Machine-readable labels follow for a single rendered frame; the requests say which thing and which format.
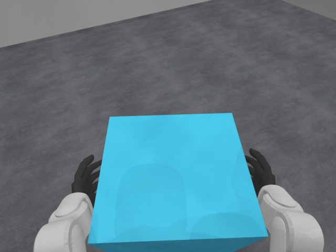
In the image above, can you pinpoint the robot left hand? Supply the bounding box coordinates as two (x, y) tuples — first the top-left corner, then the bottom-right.
(71, 154), (102, 208)

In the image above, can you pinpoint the right robot forearm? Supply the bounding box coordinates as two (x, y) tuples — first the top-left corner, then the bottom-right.
(257, 185), (324, 252)

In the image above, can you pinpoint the robot right hand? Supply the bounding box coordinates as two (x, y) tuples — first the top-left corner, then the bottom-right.
(245, 148), (276, 197)

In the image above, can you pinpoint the carton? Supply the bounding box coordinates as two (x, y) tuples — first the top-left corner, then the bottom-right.
(88, 113), (268, 252)

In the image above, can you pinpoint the left robot forearm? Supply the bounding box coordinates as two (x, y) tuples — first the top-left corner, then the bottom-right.
(33, 192), (93, 252)

